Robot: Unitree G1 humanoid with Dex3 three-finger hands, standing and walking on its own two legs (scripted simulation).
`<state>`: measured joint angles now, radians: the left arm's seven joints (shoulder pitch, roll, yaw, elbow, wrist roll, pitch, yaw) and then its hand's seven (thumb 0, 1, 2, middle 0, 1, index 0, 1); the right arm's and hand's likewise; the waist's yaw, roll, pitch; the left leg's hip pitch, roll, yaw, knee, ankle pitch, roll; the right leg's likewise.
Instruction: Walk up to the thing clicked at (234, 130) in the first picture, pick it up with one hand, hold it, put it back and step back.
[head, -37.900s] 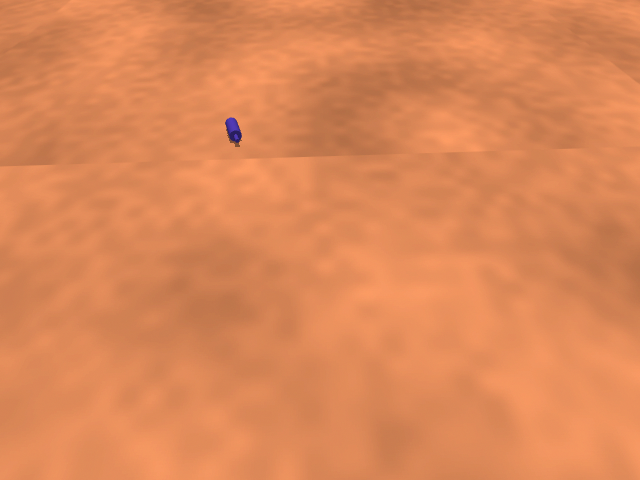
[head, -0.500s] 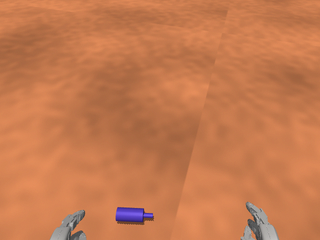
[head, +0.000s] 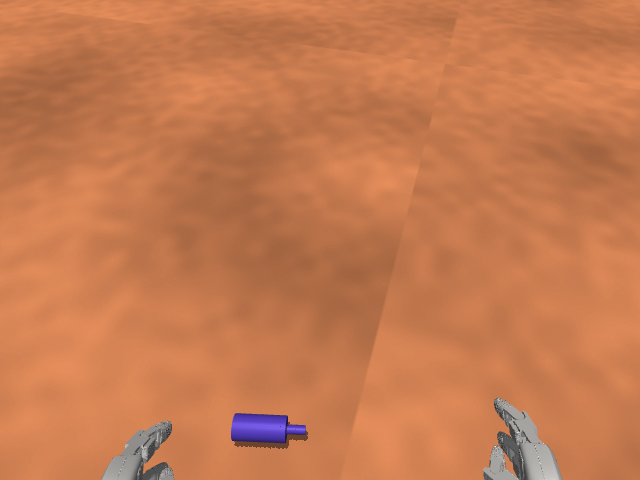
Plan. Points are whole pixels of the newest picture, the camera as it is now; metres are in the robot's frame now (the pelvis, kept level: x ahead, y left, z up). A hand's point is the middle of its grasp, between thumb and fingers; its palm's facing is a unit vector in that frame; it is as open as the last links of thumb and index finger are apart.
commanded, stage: home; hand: left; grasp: from above
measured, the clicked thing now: (269, 428) +0.43 +0.14 -0.68
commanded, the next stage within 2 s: stand in 0.88 s
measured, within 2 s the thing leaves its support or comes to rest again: neither
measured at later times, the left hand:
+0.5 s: hand out of the picture +0.17 +0.18 -0.05, palm faces +0.04 -0.98 -0.20, open 7.4 cm
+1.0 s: hand out of the picture +0.17 +0.18 -0.05, palm faces +0.02 -0.97 -0.22, open 7.4 cm
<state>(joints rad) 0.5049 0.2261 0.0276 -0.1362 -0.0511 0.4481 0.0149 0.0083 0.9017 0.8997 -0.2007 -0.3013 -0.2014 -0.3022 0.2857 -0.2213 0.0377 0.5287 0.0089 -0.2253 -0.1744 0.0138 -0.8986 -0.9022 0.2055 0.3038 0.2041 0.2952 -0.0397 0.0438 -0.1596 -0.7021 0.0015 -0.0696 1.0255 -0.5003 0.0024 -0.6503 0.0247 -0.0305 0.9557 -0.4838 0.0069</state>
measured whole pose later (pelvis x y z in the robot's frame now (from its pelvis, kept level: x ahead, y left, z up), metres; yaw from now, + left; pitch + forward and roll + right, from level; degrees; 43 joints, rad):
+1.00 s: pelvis +0.00 +0.00 +0.00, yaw +0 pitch +9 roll -3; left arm 0.48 0.24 0.02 -0.10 -0.03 0.40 0.02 0.01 0.90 0.90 -0.20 -0.30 -0.20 -0.30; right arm 0.28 -0.22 0.02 0.54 -0.02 -0.20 -0.16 0.01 -0.90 -0.90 0.20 0.30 0.20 0.29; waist -0.03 0.04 -0.13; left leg -0.68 0.00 -0.06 1.02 -0.50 0.01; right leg -0.63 0.02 -0.02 0.95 -0.49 0.01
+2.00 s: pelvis -0.01 +0.00 +0.07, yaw +0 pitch -4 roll +0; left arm 0.16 0.28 0.04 1.14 0.03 0.00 0.02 0.00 0.90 0.90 -0.20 -0.30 -0.20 -0.30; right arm 0.15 -0.30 -0.03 1.13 -0.02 0.00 -0.02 0.01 -0.90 -0.90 0.20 0.30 0.20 0.30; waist 0.01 0.01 0.07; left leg -0.11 -0.02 -0.03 0.36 -0.18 0.01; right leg -0.09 -0.02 0.01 0.36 -0.20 0.02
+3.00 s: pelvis +0.01 -0.01 +0.07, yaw -1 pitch -3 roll +0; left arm 0.09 0.31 0.02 1.15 0.01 -0.01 0.01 0.00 0.90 0.90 -0.20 -0.30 -0.20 -0.30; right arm 0.11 -0.33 -0.01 1.14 -0.02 -0.01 -0.01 0.01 -0.90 -0.90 0.20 0.30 0.20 0.30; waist 0.00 0.01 0.05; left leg -0.09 0.00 -0.03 0.32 -0.18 -0.01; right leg -0.08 0.00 0.01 0.32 -0.19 0.00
